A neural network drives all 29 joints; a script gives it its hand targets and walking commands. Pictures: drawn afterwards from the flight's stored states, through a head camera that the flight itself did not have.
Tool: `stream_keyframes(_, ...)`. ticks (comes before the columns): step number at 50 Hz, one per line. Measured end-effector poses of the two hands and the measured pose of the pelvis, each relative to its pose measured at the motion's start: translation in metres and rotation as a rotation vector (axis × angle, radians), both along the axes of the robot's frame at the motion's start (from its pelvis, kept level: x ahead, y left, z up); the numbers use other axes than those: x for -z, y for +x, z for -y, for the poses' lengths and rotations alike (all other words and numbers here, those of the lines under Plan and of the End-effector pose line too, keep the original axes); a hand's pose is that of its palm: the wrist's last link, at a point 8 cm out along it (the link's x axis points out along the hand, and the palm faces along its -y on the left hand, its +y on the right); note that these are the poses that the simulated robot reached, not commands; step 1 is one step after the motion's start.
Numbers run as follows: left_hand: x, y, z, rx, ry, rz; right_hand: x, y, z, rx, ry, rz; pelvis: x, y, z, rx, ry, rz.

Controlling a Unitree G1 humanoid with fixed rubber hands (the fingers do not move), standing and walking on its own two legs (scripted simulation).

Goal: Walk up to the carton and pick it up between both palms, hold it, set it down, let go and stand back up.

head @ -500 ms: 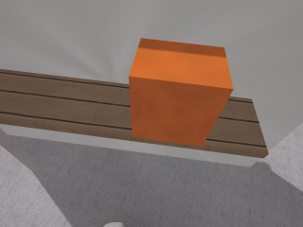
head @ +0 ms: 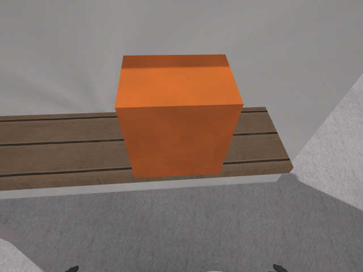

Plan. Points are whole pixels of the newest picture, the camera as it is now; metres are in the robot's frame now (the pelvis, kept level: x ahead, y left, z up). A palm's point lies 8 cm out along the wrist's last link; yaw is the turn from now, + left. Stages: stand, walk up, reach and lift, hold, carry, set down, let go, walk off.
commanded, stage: walk up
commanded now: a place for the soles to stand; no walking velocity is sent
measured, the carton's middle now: (176, 120) +0.47 +0.02 +0.04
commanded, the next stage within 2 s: reach and lift in 1.18 s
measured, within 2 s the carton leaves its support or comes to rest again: neither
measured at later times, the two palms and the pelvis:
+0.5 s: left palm out of the picture +0.07 +0.23 -0.11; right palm out of the picture +0.02 -0.30 -0.13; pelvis +0.01 -0.03 +0.00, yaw -5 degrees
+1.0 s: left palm out of the picture +0.10 +0.23 -0.12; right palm out of the picture +0.03 -0.29 -0.12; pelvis +0.02 -0.03 +0.01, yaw -3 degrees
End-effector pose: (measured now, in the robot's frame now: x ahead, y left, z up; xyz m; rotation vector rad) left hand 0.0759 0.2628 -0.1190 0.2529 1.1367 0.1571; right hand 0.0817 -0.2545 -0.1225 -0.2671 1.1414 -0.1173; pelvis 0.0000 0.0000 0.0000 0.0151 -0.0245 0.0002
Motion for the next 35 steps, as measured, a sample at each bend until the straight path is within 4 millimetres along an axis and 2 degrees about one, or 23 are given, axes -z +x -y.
stream_keyframes(5, -0.001, 0.004, 0.005, 0.041, 0.006, -0.001, 0.0, -0.01, 0.014, 0.035, -0.01, -0.006, 0.001, -0.004, 0.003, 0.028, 0.008, 0.004)
stream_keyframes(13, -0.005, -0.008, 0.01, 0.063, 0.025, -0.044, 0.004, -0.025, 0.025, 0.071, 0.002, -0.015, 0.0, -0.009, 0.01, 0.064, 0.012, -0.005)
stream_keyframes(18, -0.004, -0.007, 0.013, 0.084, 0.024, -0.071, 0.004, -0.046, 0.025, 0.091, 0.0, -0.04, -0.001, -0.004, 0.015, 0.078, 0.018, -0.007)
stream_keyframes(23, -0.004, -0.002, 0.023, 0.094, 0.028, -0.074, 0.009, -0.064, 0.039, 0.112, -0.007, -0.106, 0.0, 0.003, 0.026, 0.084, 0.019, 0.001)
stream_keyframes(27, -0.006, 0.0, 0.033, 0.085, 0.021, -0.084, 0.009, -0.062, 0.048, 0.121, 0.0, -0.123, -0.003, 0.008, 0.032, 0.089, 0.006, -0.011)
stream_keyframes(30, -0.006, 0.004, 0.037, 0.09, 0.021, -0.105, 0.005, -0.057, 0.047, 0.125, 0.004, -0.107, -0.005, 0.012, 0.034, 0.097, -0.004, -0.019)
stream_keyframes(35, -0.004, 0.022, 0.045, 0.105, 0.004, -0.083, 0.001, -0.055, 0.043, 0.12, 0.003, -0.103, -0.007, 0.019, 0.038, 0.087, -0.002, -0.016)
